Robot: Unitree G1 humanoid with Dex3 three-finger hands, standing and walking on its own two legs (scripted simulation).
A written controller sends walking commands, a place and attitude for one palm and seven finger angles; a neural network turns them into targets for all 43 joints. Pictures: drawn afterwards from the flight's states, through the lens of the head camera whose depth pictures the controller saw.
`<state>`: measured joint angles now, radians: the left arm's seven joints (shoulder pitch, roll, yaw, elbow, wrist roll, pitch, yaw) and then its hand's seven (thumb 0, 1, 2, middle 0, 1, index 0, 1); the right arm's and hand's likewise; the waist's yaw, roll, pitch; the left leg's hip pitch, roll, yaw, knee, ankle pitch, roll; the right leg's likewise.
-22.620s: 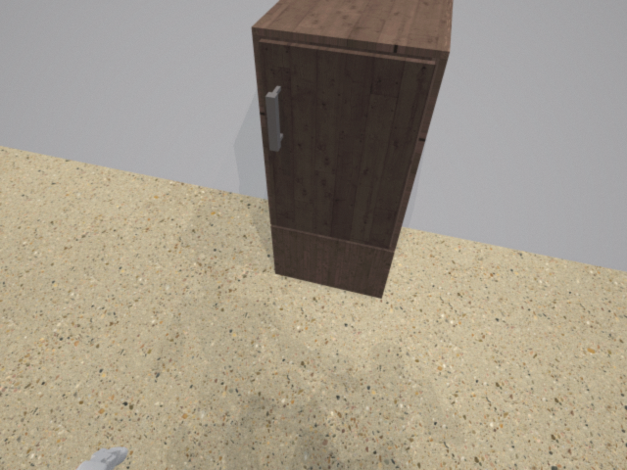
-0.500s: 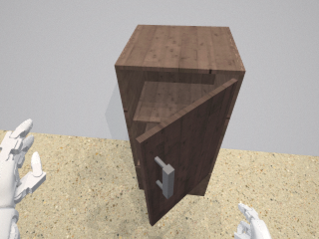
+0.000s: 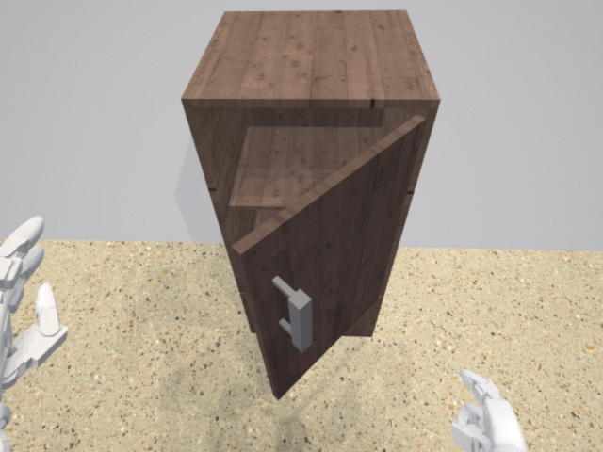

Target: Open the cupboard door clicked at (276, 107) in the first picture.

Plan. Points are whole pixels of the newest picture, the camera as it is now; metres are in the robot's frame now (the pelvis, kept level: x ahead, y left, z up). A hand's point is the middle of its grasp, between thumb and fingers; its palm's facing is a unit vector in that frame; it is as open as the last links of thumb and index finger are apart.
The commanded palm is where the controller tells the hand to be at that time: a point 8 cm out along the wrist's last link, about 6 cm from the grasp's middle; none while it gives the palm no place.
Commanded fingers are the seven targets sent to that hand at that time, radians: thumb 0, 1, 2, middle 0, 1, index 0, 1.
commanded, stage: step back with the hand held close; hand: left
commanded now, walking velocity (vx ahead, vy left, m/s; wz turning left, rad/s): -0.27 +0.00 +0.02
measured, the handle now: (291, 314) +0.32 +0.05 -0.04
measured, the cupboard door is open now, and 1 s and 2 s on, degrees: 47 47 47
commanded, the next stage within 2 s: stop stepping back and stand still in 0.96 s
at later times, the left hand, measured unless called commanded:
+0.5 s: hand out of the picture +0.11 +0.30 +0.16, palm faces +0.46 -0.72 -0.52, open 7.5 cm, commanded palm +0.04 +0.33 +0.17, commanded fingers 0.00 0.90 0.90 -0.20 -0.30 -0.20 -0.30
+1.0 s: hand out of the picture +0.02 +0.32 +0.18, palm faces +0.48 -0.77 -0.43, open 7.5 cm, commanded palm -0.05 +0.34 +0.17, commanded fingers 0.00 0.90 0.90 -0.20 -0.30 -0.20 -0.30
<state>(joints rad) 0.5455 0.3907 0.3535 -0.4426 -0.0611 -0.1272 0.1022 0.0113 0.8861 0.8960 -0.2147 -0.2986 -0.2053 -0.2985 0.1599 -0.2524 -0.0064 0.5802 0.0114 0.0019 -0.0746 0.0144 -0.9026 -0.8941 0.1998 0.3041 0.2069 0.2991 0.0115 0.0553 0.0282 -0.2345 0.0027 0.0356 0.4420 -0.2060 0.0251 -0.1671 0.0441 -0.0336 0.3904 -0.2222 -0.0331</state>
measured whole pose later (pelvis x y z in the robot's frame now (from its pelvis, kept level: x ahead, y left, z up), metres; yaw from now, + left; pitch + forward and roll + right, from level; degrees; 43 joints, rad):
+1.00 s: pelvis -0.17 +0.04 -0.01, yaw +3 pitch +5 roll -6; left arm 0.53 0.47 0.47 -0.62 -0.07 -0.22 0.15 0.01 0.89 0.90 -0.21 -0.30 -0.21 -0.30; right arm 0.15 -0.16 0.00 0.62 -0.01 -0.11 -0.04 0.01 -0.90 -0.89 0.20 0.30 0.21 0.30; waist 0.03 0.00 -0.04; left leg -0.54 0.05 0.06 0.30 0.08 0.06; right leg -0.18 0.10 -0.05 0.83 -0.56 -0.02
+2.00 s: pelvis -0.38 +0.02 -0.02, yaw +0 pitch -1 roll +1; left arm 0.50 0.44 0.45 -0.45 0.00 -0.22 0.15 0.01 0.88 0.90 -0.22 -0.30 -0.21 -0.30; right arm 0.27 -0.18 0.00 0.71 0.00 -0.10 -0.06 0.01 -0.90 -0.89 0.20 0.30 0.21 0.30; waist 0.01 0.05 0.01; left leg -0.39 0.06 -0.02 0.95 -0.45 0.00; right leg -0.34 -0.01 -0.13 0.69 -0.34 -0.07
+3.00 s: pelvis -0.35 +0.06 +0.00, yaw -2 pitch +0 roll -1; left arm 0.55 0.38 0.37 -0.46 -0.04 -0.17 0.15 0.01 0.89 0.90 -0.22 -0.30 -0.21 -0.30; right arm 0.20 -0.21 0.01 0.62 0.00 -0.09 -0.07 0.01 -0.90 -0.89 0.20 0.30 0.21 0.30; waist 0.01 0.01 0.04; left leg -0.24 0.01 0.08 0.41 -0.18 0.03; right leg -0.18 -0.01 -0.08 0.39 -0.22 -0.01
